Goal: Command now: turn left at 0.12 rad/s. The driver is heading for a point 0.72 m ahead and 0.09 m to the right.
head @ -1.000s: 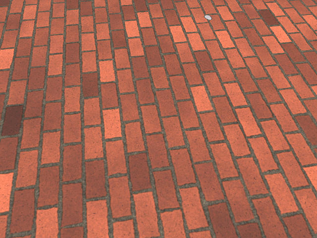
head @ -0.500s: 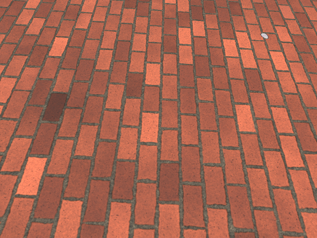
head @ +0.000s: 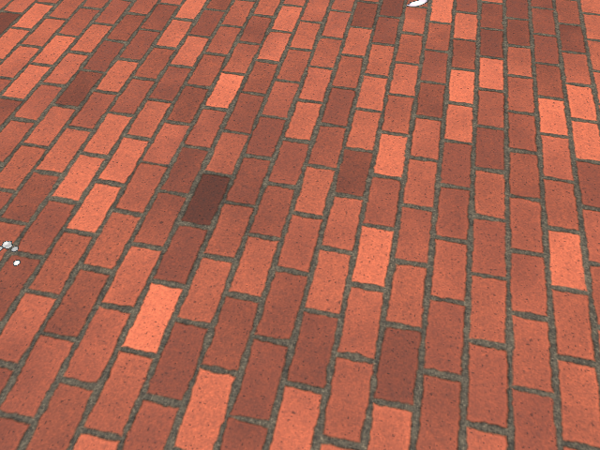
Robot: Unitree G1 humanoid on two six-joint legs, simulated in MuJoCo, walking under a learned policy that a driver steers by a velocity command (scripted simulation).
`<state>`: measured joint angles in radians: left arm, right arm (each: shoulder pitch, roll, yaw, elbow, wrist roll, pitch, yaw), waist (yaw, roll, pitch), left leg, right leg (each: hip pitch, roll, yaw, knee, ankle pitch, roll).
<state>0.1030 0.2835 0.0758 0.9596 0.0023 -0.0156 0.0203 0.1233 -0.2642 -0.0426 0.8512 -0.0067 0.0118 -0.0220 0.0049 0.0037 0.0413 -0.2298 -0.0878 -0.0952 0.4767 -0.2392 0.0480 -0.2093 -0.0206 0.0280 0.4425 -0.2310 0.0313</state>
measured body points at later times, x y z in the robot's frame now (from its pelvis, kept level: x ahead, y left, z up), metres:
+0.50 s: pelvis +0.04 +0.00 +0.00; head +0.04 +0.01 +0.45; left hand +0.09 +0.27 -0.15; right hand +0.11 -0.28 -0.13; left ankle +0.02 +0.10 -0.74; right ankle +0.00 -0.14 -0.74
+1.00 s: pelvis +0.27 -0.03 -0.02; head +0.31 -0.03 +0.42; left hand +0.52 +0.20 -0.10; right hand +0.18 -0.30 -0.16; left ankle +0.04 +0.10 -0.72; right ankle +0.40 -0.13 -0.74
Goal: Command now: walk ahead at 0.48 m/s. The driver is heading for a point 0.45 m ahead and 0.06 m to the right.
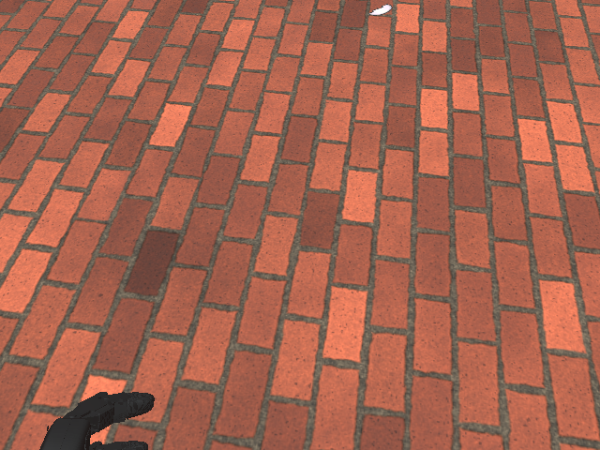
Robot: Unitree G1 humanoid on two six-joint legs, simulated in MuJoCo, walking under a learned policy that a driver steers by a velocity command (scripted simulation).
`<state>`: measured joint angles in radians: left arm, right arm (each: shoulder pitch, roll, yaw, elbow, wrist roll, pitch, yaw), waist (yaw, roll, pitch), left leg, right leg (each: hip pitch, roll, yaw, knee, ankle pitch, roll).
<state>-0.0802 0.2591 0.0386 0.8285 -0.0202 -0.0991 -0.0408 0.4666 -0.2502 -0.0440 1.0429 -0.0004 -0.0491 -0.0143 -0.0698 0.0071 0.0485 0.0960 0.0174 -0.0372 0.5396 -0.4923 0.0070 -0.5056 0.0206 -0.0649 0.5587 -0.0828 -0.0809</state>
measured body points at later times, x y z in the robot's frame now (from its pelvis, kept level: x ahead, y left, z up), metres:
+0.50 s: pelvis +0.29 +0.02 +0.01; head +0.32 +0.03 +0.46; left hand +0.24 +0.30 -0.13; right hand +0.51 -0.21 -0.08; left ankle +0.44 +0.13 -0.71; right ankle +0.13 -0.10 -0.71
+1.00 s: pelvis +0.42 +0.02 +0.02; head +0.43 +0.01 +0.47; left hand +0.51 +0.29 -0.10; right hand +0.51 -0.23 -0.12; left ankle +0.43 +0.14 -0.71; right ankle +0.44 -0.11 -0.71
